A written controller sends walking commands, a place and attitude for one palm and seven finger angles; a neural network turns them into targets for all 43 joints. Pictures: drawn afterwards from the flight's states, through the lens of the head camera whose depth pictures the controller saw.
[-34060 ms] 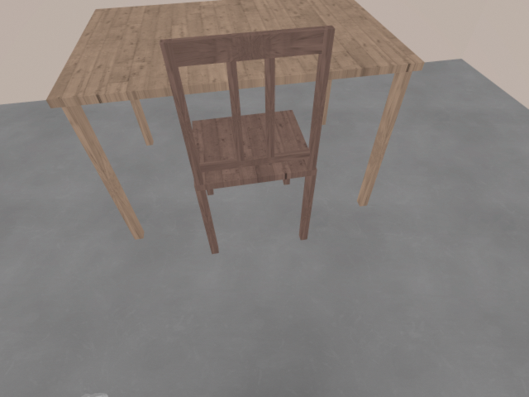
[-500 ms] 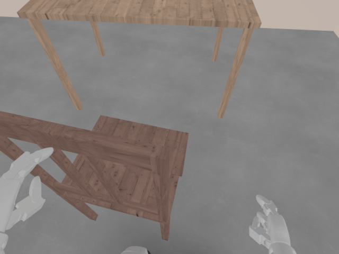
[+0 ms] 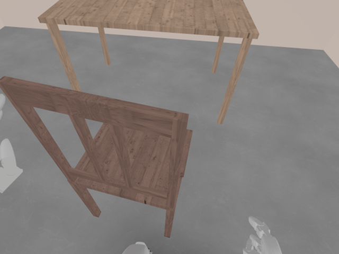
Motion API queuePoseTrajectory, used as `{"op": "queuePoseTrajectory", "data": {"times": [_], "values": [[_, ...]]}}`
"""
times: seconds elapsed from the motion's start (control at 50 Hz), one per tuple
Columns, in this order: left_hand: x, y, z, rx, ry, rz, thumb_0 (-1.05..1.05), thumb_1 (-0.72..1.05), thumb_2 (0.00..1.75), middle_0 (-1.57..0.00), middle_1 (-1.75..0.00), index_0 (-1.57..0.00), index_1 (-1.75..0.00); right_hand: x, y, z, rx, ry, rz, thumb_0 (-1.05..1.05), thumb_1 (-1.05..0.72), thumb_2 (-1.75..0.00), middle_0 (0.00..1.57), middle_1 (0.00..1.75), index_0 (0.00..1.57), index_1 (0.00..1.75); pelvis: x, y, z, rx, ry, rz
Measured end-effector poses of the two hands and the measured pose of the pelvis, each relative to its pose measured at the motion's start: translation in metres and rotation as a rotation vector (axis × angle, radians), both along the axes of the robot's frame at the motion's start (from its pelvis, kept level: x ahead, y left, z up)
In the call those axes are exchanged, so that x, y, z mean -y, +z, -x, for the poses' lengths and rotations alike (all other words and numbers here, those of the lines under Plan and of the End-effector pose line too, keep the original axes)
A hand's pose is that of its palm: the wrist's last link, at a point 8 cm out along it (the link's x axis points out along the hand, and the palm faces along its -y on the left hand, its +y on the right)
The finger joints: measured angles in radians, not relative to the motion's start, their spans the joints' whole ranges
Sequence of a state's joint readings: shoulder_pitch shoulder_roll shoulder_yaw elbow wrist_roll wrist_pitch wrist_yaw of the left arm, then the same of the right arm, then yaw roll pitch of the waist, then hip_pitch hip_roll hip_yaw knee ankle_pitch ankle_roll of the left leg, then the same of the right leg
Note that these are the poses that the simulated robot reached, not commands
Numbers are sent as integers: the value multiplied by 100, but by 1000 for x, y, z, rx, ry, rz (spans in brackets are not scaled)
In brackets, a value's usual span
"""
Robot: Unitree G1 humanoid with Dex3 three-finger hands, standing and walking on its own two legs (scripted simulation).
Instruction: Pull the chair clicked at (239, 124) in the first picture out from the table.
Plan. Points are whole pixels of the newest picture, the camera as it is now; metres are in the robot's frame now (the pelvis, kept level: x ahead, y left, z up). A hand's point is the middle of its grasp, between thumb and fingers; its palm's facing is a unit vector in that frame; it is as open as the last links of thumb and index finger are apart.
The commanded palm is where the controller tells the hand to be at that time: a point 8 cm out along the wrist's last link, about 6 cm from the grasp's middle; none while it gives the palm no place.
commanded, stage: step back with the hand held close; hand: left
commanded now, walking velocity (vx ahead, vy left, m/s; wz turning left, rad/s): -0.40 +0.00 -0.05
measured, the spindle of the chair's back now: (92, 152) +0.40 +0.26 -0.05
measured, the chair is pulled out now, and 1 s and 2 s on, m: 0.69 0.69 0.69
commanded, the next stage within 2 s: stop stepping back and stand still in 0.14 s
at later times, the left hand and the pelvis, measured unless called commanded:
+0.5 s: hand out of the picture +0.11 +0.27 +0.19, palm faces +0.38 -0.80 -0.46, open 7.5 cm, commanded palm +0.06 +0.31 +0.19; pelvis -0.09 +0.02 +0.01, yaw -3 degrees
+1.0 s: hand out of the picture +0.10 +0.28 +0.17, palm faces +0.42 -0.79 -0.45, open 7.5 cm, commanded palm +0.04 +0.31 +0.19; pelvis -0.11 +0.02 +0.02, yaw -3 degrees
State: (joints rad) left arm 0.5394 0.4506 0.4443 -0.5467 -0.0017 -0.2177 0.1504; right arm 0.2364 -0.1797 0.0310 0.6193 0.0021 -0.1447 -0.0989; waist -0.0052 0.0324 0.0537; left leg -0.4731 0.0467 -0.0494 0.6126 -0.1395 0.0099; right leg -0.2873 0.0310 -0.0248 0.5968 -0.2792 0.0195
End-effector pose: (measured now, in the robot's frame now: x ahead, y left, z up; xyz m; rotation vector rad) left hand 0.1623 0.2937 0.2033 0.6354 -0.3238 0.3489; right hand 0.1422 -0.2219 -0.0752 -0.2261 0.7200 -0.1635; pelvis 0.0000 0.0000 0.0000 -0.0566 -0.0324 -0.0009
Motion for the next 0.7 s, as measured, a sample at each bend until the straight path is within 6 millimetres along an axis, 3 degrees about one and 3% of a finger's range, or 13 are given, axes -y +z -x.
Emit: {"op": "queuePoseTrajectory", "data": {"times": [0.12,0.28,0.38,0.48,0.62,0.7], "values": [[-8,16,37,56,38,-24,1,88,90,-21,-31,-21,-30,5,-4,11,-4,22,19,1,-90,-89,20,30,21,30,-5,1,23,10,-17,-20],[-30,-6,43,55,44,72,1,88,90,-21,-31,-21,-30,-2,10,31,74,-29,35,1,-90,-89,20,30,20,30,-22,-1,55,12,-27,-14],[-17,-7,65,-18,-14,70,2,89,90,-21,-31,-21,-30,-13,20,57,92,-26,-13,1,-90,-89,20,30,20,30,-17,5,75,-12,-31,-6],[-9,6,93,0,-48,47,2,88,90,-21,-31,-21,-30,-13,11,88,23,-6,-7,1,-90,-89,20,30,20,30,-17,7,93,0,-51,-16],[-40,-11,91,33,35,147,1,88,90,-21,-31,-21,-30,-7,7,129,-29,-84,28,1,-90,-89,20,30,21,30,-31,7,101,-1,-42,-32],[-39,-17,92,-36,24,142,2,89,90,-21,-31,-20,-30,-13,16,140,6,-107,14,1,-90,-89,20,30,20,30,-33,13,108,-5,-52,-44]]}}
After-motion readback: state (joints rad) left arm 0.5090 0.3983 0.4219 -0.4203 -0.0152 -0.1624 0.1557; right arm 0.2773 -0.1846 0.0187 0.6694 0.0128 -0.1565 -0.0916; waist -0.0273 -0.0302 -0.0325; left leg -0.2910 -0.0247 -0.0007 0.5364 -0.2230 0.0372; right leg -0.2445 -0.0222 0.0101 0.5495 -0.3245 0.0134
